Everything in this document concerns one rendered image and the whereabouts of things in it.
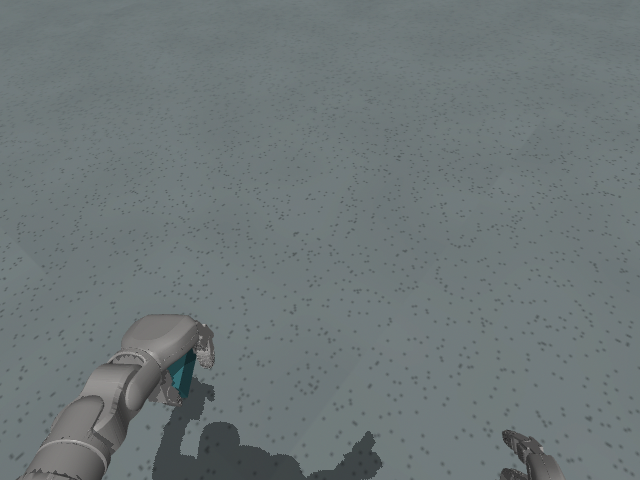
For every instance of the left robot hand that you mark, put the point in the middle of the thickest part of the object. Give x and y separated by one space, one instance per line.
167 338

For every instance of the left robot arm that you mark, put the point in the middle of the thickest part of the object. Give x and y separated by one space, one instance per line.
92 427

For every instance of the right robot hand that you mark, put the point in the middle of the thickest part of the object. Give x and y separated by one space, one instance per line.
539 465

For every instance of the small box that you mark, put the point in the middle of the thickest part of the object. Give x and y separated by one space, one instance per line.
181 373

